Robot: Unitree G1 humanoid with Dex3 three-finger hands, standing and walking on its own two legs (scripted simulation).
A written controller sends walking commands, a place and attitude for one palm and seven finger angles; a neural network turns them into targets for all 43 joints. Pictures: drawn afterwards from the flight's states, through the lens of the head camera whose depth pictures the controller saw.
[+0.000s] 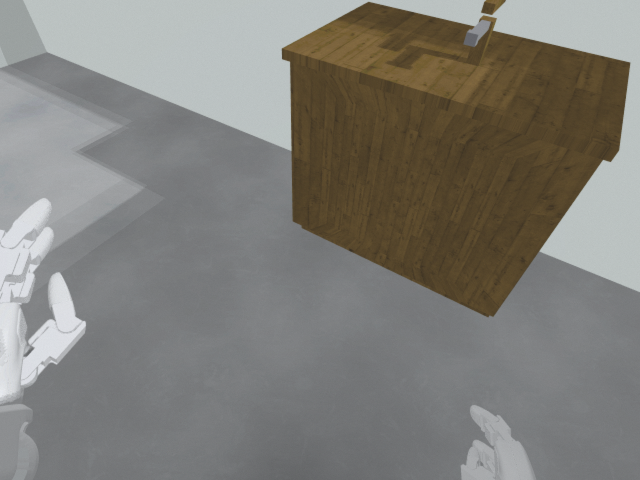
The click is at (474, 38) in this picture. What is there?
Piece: tap's lever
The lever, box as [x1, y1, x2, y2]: [463, 29, 480, 46]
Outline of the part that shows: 470,29 467,31 463,43 474,46 477,42 480,32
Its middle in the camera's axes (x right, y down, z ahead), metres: +0.37 -0.48 +0.93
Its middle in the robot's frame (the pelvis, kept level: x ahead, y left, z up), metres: +1.06 -0.30 +0.14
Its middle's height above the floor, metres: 0.91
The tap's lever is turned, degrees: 0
